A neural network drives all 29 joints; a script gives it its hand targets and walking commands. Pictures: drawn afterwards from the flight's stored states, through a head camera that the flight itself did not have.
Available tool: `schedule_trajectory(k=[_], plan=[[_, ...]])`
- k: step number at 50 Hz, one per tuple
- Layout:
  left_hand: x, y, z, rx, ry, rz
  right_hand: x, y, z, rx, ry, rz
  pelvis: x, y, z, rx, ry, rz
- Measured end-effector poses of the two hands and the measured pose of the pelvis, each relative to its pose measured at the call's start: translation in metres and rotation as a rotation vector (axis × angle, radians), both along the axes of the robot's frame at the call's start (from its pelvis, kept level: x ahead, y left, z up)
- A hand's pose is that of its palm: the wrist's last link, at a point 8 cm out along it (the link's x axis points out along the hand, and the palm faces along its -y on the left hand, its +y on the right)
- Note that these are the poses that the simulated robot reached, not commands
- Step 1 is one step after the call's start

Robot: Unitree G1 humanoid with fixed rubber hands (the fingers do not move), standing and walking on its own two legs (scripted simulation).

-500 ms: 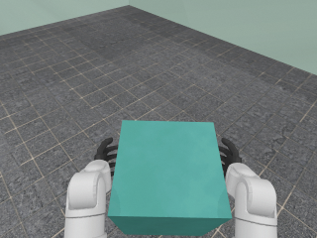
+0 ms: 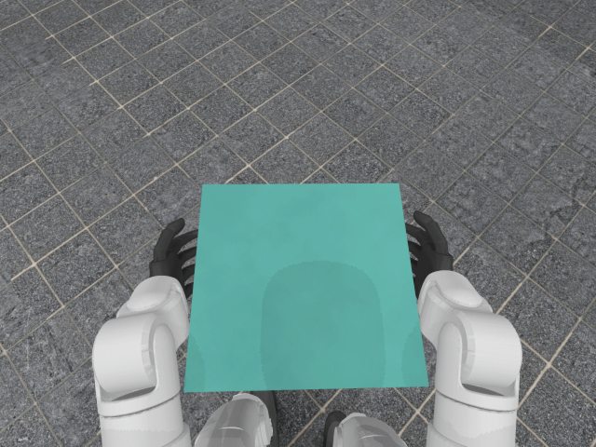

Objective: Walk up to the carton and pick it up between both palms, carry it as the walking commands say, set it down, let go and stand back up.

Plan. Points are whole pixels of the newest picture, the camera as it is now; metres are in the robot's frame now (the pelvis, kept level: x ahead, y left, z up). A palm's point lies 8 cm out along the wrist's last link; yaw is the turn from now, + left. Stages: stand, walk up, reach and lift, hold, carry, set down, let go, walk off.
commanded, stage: carry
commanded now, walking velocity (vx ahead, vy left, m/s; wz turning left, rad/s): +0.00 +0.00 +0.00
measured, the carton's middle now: (299, 300) +0.29 +0.01 -0.03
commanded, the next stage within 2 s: none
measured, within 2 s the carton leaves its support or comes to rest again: neither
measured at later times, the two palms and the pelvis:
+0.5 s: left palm (187, 228) +0.34 +0.13 +0.09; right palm (473, 215) +0.35 -0.17 +0.09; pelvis +0.08 -0.04 +0.00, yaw +0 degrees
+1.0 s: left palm (187, 272) +0.30 +0.13 +0.07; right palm (471, 259) +0.31 -0.17 +0.07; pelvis +0.04 -0.03 -0.01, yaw +4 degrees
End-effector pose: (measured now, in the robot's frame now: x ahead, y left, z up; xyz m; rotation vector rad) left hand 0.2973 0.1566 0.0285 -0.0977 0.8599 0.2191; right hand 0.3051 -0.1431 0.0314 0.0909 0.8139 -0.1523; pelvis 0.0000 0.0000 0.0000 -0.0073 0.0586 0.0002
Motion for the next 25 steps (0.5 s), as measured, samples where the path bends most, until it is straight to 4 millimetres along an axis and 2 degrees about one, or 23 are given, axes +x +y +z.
schedule_trajectory(k=[4,11,19,25], plan=[[0.021,-0.011,0.009,0.015,-0.019,-0.035,0.011,-0.012,0.005,-0.002,-0.018,-0.019,0.019,-0.003,0.004,0.023,0.023,0.008],[0.049,-0.023,0.035,0.016,-0.126,-0.042,0.038,-0.023,0.034,-0.004,-0.125,-0.027,0.044,-0.013,0.003,0.026,0.046,0.008],[0.048,-0.027,0.050,0.037,-0.115,-0.028,0.048,-0.027,0.049,-0.019,-0.117,0.025,0.074,-0.025,0.003,0.043,0.023,0.013],[0.043,-0.031,0.061,0.039,-0.136,-0.009,0.050,-0.031,0.062,-0.023,-0.137,0.049,0.084,-0.035,0.003,0.045,-0.009,0.005]])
